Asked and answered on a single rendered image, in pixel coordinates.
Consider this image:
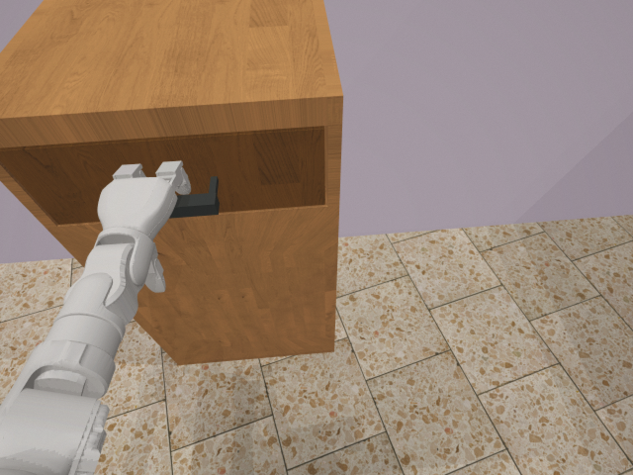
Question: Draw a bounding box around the left robot forearm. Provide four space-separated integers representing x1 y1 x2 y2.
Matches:
0 227 154 426

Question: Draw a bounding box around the drawer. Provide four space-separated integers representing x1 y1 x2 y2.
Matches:
0 126 325 225

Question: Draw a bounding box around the cabinet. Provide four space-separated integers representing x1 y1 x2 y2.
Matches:
0 0 343 365

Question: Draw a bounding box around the handle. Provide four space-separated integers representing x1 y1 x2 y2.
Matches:
169 176 220 219

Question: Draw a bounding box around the left robot hand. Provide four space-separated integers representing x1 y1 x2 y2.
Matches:
97 160 191 293

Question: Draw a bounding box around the robot left upper arm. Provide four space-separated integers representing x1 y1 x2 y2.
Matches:
0 388 110 475

